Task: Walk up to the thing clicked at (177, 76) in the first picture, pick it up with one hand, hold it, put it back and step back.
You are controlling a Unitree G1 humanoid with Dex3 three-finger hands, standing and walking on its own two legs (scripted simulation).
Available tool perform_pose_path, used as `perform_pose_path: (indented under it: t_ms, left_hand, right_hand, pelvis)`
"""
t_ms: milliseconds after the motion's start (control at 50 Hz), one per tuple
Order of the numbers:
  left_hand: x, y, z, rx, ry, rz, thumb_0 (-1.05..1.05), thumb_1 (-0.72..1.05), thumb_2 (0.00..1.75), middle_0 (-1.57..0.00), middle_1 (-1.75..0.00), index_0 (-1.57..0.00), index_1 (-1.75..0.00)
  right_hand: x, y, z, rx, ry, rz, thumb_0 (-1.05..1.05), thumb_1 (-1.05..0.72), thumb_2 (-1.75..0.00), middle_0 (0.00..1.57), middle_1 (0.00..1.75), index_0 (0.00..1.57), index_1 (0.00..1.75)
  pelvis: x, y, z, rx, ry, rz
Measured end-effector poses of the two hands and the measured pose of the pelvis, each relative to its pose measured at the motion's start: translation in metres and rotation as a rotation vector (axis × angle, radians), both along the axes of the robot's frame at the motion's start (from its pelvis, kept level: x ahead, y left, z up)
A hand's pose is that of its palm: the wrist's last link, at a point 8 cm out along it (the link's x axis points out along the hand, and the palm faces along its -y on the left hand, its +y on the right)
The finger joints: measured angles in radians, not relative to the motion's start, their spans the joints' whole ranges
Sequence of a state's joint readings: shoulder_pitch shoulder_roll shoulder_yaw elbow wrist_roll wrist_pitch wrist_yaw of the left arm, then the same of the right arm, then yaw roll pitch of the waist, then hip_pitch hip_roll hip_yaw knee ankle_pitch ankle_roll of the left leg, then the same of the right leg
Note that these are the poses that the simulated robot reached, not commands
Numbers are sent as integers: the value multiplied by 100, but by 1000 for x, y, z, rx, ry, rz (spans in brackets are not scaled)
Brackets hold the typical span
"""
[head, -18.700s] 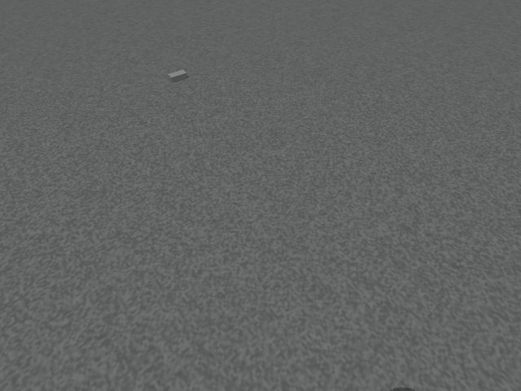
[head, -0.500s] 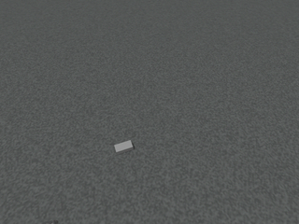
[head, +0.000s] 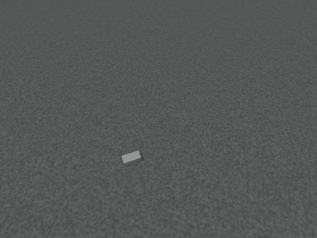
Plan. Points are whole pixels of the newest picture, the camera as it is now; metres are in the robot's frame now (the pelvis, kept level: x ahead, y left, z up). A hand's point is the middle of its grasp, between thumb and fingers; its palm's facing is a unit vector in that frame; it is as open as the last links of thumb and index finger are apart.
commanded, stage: stand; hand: left
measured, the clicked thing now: (131, 158) +0.76 +0.21 -0.76
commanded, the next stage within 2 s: walk up in 0.76 s
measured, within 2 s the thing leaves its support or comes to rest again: neither
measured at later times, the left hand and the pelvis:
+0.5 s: hand out of the picture +0.05 +0.24 -0.16, palm faces -0.03 -0.94 -0.34, open 7.4 cm; pelvis -0.02 -0.01 +0.00, yaw +0 degrees
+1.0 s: hand out of the picture +0.05 +0.28 -0.16, palm faces +0.03 -0.94 -0.35, open 7.4 cm; pelvis +0.03 +0.01 -0.01, yaw +1 degrees
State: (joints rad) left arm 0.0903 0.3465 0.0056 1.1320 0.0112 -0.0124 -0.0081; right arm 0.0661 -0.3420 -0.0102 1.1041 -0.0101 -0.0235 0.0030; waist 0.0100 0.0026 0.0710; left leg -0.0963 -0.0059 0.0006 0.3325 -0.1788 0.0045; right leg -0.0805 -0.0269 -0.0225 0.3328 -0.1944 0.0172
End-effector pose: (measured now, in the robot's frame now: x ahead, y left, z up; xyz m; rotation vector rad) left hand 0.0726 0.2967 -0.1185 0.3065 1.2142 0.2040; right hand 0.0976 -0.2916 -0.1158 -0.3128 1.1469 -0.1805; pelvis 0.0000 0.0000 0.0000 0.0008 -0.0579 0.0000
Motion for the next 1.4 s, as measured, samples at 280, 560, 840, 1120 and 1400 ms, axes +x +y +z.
perform_pose_path:
  t_ms: [280,560,840,1120,1400]
  left_hand:
    - [-23,-8,1,3,25,-7,0,90,89,-20,-30,-20,-30]
    - [-29,-14,1,5,35,-12,0,90,89,-20,-30,-20,-30]
    - [-21,-12,2,-12,12,-2,0,90,89,-20,-30,-20,-30]
    - [-3,53,-20,9,119,40,1,90,89,-20,-30,-20,-30]
    - [169,23,-2,-2,-45,-102,0,90,89,-20,-30,-20,-30]
  right_hand:
    - [-47,-12,-6,6,84,-30,1,-90,-90,20,30,21,30]
    - [-64,-21,-9,2,118,-38,1,-91,-90,20,30,21,30]
    - [-51,-25,-4,0,100,-15,1,-90,-90,20,30,21,30]
    - [17,-11,16,-108,1,-18,1,-91,-90,20,30,21,30]
    - [65,-18,0,-52,58,-63,1,-90,-90,21,30,21,30]
  pelvis:
    - [-14,-8,1,0,3,1]
    - [-16,-14,1,-1,9,1]
    - [-2,-16,0,-4,27,-2]
    - [64,24,-15,-4,5,9]
    - [157,7,-16,21,-14,-22]
